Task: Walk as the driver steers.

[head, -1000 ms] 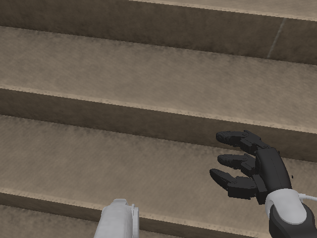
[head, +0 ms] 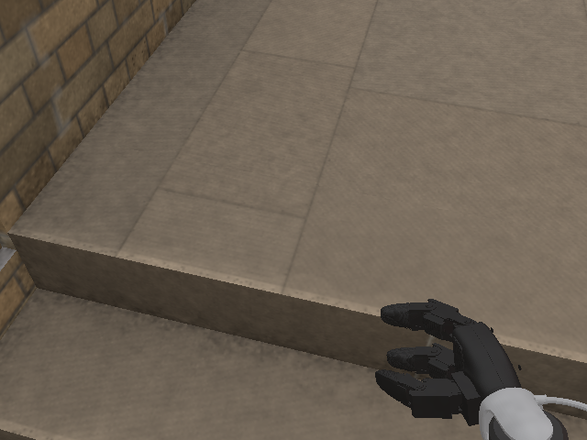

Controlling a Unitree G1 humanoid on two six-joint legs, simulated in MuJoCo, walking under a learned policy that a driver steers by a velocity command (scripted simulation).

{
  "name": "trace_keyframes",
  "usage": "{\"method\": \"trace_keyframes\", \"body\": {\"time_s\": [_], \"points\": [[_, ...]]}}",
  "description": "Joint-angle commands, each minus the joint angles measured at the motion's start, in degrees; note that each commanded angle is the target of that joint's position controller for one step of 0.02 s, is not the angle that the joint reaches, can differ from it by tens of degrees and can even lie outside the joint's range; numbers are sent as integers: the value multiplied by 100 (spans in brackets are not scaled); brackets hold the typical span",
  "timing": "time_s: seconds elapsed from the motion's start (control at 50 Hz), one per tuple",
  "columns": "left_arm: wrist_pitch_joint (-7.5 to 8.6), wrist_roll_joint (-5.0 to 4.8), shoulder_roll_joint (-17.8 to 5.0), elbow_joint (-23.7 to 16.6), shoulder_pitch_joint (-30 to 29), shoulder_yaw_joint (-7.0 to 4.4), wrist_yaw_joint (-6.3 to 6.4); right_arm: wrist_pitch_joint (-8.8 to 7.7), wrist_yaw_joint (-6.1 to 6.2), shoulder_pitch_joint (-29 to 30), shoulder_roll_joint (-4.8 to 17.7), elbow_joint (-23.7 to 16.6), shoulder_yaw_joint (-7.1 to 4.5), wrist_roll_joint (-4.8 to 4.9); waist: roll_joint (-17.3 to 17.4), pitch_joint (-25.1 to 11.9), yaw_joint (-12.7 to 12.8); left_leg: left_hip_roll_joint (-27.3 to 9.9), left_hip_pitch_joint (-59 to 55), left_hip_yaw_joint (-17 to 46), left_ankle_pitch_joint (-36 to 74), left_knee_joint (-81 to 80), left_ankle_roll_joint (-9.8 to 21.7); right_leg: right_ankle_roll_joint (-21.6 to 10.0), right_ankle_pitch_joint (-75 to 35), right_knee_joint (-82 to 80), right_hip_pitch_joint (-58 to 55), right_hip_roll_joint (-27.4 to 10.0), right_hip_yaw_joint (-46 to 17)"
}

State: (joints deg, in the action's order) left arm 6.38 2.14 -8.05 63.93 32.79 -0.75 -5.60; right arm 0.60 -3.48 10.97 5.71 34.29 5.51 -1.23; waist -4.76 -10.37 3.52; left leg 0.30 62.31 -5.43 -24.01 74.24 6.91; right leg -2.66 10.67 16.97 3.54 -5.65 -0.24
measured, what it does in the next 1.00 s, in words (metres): climbs, turning right: right foot 0.17 m higher, then left foot 0.17 m higher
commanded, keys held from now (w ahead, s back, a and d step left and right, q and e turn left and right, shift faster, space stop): w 0.26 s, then w+e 0.56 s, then e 0.18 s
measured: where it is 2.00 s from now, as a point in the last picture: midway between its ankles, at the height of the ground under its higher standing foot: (323, 222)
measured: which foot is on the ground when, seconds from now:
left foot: down 0.00-0.54, up 0.56-0.90, down 0.92-1.00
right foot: down 0.00-0.00, up 0.02-0.46, down 0.48-0.94, up 0.96-1.00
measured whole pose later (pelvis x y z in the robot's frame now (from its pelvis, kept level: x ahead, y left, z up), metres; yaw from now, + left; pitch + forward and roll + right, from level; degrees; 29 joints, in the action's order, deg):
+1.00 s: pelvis +0.56 +0.05 +0.36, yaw -22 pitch +7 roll +1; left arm 6.3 2.2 -10.6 56.6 23.3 -1.6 -6.4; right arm -4.5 -1.5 6.6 7.7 42.0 4.3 -2.7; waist -2.1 -10.4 3.3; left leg -3.5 56.3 -6.9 -25.1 73.5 3.9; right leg -2.5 9.5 61.1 24.4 2.6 -12.3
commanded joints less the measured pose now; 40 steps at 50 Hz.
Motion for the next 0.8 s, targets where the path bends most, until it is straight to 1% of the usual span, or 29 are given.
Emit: {"method": "trace_keyframes", "body": {"time_s": [0.02, 0.04, 0.06, 0.08, 0.1, 0.12, 0.14, 0.16, 0.2, 0.22, 0.28, 0.3, 0.36, 0.38, 0.4, 0.42, 0.46, 0.48, 0.5, 0.52, 0.54, 0.56, 0.58, 0.64, 0.66, 0.72, 0.76, 0.78, 0.8], "points": [[107, 592, -596, -737, 473, -64, -502, 85, 59, -4288, 1869, 1363, -639, 9, 2175, -2596, -1382, -1353, -8102, 4515, 2679, -3986, 1992, -484, -2537, 4662, 3968, 579, -803], [-104, 125, -983, -407, 50, -329, -543, 133, 32, -4760, 2150, 1463, -874, -151, 1989, -1521, -1877, -1689, -6413, 6536, -200, -5389, 1726, -465, -1493, 7876, 4537, 1287, -1921], [156, -2, -689, -1476, -1064, -429, 115, -184, 255, -2544, 1589, 1471, -991, 214, 1573, -1013, -635, -1627, -5621, 5058, -1064, -5038, 980, -236, -814, 9240, 4318, 961, -934], [-144, -47, -168, -619, -614, -177, -8, -235, 74, -2888, 1317, 1804, -713, -11, 1033, 483, -940, -1224, -4325, 4872, -1023, -5118, 1137, -546, -1934, 9717, 5819, 1221, -2011], [46, 171, 57, -2036, -1620, -145, 412, -419, 274, -2612, 548, 2213, -776, 176, 622, 340, -244, -1313, -4330, 3563, -818, -4892, 479, -538, -994, 10005, 5187, 844, -950], [-253, -97, -11, -1109, -1265, -22, 242, -332, 43, -2022, 177, 2199, -425, -152, 199, 454, -249, -1236, -3678, 3536, 364, -4945, 696, -977, -1876, 9849, 5965, 964, -1966], [-353, -177, -103, -1211, -1159, -39, 162, -299, -42, -1993, 19, 2135, -410, -277, 306, 423, -83, -1204, -3619, 3107, 1120, -5108, 521, -1105, -1933, 9868, 6049, 838, -1861], [-389, -121, -20, -1204, -1269, 7, 129, -316, -88, -2274, 34, 2418, -411, -404, 131, 411, 11, -991, -3847, 2384, 1781, -5035, 460, -1215, -1928, 9914, 6609, 859, -1563], [-382, -48, 49, -1318, -1573, 96, 55, -380, -92, -2562, 149, 2540, -487, -411, 386, 277, 123, -944, -4149, 1785, 1918, -5233, 639, -1130, -1082, 10304, 7207, 613, -1033], [-391, -70, 36, -1308, -1908, 174, 56, -411, -39, -3069, 194, 2746, -484, -497, 945, 377, -14, -985, -4421, 1837, 1431, -5466, 763, -1174, -366, 11602, 7814, 653, -765], [-405, -75, 202, -1752, -2844, 441, 145, -489, -16, -3340, 139, 2989, -350, -774, 495, 708, 74, -957, -4179, 1414, 766, -5761, 566, -1439, -561, 11414, 8558, 388, -523], [-446, -104, -96, -2031, -3383, 411, 154, -518, -98, -3430, 345, 2940, -352, -825, 201, 527, -44, -844, -3851, 1025, 737, -5937, 417, -1275, -1329, 10124, 7958, 220, -143], [-670, -143, -356, -2476, -4845, 360, 115, -481, -223, -3939, 646, 2804, -329, -648, 1043, 576, -512, -1134, -3322, 717, 1374, -7070, 663, -733, -384, 8807, 6701, -61, 722], [-751, -36, -70, -2156, -4056, 404, 73, -520, -265, -3494, 697, 2542, -269, -505, 1234, 690, -123, -1165, -2728, 345, 2583, -7173, 779, -736, -589, 8453, 5350, 56, 1009], [-815, -96, -308, -2218, -4142, 346, 17, -606, -280, -3487, 1146, 2499, -334, -391, 1143, 447, -48, -1312, -2757, 247, 5471, -7052, 915, -605, -233, 7795, 4508, 364, 1275], [-907, -130, -343, -2372, -4288, 333, -29, -733, -235, -3864, 1606, 2641, -428, -265, 1260, 178, -60, -1538, -3789, 163, 8150, -6631, 920, -483, 290, 7098, 4406, 614, 1405], [-960, 83, -264, -2498, -3773, 332, -24, -809, -202, -3987, 1951, 2828, -634, 9, 1527, -21, 177, -1838, -6508, 103, 10333, -5753, 766, -473, 1238, 5126, 4901, 926, 1374], [-894, 50, -247, -2482, -3600, 326, 11, -763, -227, -4156, 2036, 2936, -736, 37, 1679, -100, 97, -1832, -7425, 36, 11115, -5203, 774, -520, 1419, 4117, 4844, 1118, 1516], [-846, -38, -530, -2078, -2566, 174, 117, -724, -314, -4325, 1975, 2928, -787, -333, 1614, -641, 94, -1651, -6921, -91, 11971, -4322, 673, -771, 510, 4330, 3382, 1198, 971], [-873, -184, -896, -1605, -1513, 90, 188, -644, -464, -4505, 1641, 2813, -748, -745, 839, -1528, 210, -1388, -4999, 423, 11156, -3178, 587, -1310, -548, 3974, 944, 985, -575], [-914, -139, -1327, -1100, -278, -64, 270, -532, -617, -3883, 1491, 2450, -736, -672, -198, -1493, 755, -580, -3196, 707, 7898, -1575, 459, -1755, 685, 2216, -132, 465, -2479], [-866, 214, -1382, -1012, 271, -194, 290, -383, -691, -3103, 1130, 2515, -794, -352, -1035, -240, 1109, 549, -1238, 1284, 2881, 1919, 313, -2083, 1294, 561, 333, -210, -4562], [-657, 185, -1327, -796, -105, -207, 277, -393, -521, -3122, 869, 2329, -767, -175, -448, 91, 583, 608, -119, 2274, 2845, 3787, 367, -1731, 1910, 573, 634, -415, -4598], [-283, -35, 32, -475, -1839, 99, 168, -400, -147, -2210, 489, 1723, -522, -349, 947, 540, -587, 191, 748, 1941, 2251, 4358, 710, -1391, 847, 950, 1855, -73, -2540], [-253, 96, 266, -336, -1995, 210, 136, -341, -59, -2294, 419, 1674, -445, -381, 922, 490, -853, -59, 710, 1569, 2288, 4080, 736, -1217, 491, 923, 2165, 122, -1867], [-205, 317, 31, -268, -1300, 173, 94, -353, -4, -1577, 424, 1519, -329, -153, -5, 766, -490, -114, 1228, 732, 721, 5378, 539, -1315, 350, 306, 2458, 144, -1545], [-195, 549, -64, -21, -683, 212, 174, -431, 142, -794, 404, 1051, -185, -105, 227, 646, -262, -230, 1815, 923, 243, 5080, 609, -1018, 673, 359, 2175, 111, -1705], [-149, 639, -355, 26, -492, 205, 107, -414, 161, -402, 573, 791, -177, -189, 614, 475, -199, -399, 1483, 678, 900, 3710, 485, -879, 960, 243, 2124, 178, -1658], [-112, 581, -484, -20, -389, 172, 78, -415, 200, -64, 690, 645, -185, -157, 403, 573, -22, -532, 1288, 638, 992, 3032, 327, -892, 708, 105, 2247, 218, -1579]]}}
Keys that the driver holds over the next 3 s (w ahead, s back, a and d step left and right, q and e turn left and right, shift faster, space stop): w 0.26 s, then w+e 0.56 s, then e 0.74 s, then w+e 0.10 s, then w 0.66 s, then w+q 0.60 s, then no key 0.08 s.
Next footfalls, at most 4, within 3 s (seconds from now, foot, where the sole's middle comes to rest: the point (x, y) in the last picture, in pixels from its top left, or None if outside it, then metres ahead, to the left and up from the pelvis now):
0.48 right None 0.41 -0.08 -0.46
0.92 left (281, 222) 0.75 0.10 -0.29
1.48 right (389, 275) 0.64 -0.10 -0.29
1.90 left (295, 174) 0.89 0.08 -0.29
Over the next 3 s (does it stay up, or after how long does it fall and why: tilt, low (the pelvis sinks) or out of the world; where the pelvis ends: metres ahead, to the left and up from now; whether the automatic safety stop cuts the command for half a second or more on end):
stays up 1.20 -0.35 0.47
